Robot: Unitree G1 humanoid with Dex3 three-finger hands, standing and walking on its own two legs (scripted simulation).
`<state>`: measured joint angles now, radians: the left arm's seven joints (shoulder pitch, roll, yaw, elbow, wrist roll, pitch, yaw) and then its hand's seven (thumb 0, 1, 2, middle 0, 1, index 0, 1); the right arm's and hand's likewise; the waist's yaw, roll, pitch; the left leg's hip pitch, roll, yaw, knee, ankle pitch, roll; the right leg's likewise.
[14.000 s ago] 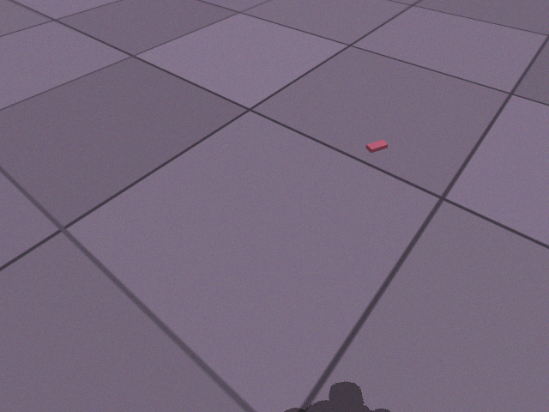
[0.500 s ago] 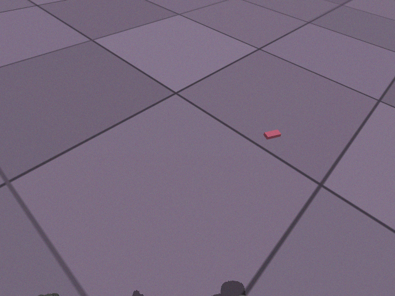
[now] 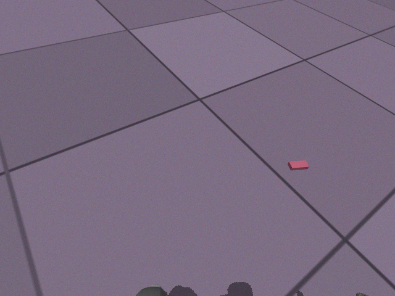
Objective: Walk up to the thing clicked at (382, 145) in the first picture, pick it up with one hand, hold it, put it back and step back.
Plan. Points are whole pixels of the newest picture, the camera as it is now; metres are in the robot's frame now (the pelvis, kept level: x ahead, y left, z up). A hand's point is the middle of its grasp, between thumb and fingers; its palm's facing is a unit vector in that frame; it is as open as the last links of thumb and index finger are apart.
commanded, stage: walk up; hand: left
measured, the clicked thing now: (298, 165) +1.04 -0.64 -0.73
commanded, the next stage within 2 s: none
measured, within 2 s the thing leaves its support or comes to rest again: neither
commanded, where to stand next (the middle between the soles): +0.73 -0.95 m, yaw +15 degrees
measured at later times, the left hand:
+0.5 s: hand (170, 277) +0.19 +0.08 -0.11, palm faces +0.13 -0.92 -0.37, open 7.4 cm
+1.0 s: hand (239, 220) +0.35 -0.09 -0.14, palm faces +0.11 -0.92 -0.37, open 7.4 cm
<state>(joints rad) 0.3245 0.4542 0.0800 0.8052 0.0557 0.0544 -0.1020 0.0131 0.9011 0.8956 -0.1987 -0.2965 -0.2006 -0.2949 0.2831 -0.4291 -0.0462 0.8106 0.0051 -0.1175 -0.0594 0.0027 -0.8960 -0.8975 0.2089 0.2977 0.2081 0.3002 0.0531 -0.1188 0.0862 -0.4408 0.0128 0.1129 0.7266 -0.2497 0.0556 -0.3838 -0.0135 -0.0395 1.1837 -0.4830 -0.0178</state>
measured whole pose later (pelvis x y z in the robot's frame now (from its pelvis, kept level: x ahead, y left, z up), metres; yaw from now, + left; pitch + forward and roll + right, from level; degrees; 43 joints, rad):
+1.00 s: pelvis +0.31 -0.40 -0.01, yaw +9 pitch -1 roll +1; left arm 0.27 0.51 0.15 0.78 0.05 0.08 -0.14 0.01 0.90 0.90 -0.20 -0.30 -0.20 -0.30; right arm 0.34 -0.52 -0.06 0.94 -0.05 -0.09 -0.07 0.00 -0.89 -0.90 0.21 0.30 0.21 0.30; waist -0.01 -0.08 0.01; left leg -0.44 0.20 -0.03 0.79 -0.38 0.01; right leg -0.46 -0.12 0.02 0.84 -0.38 0.01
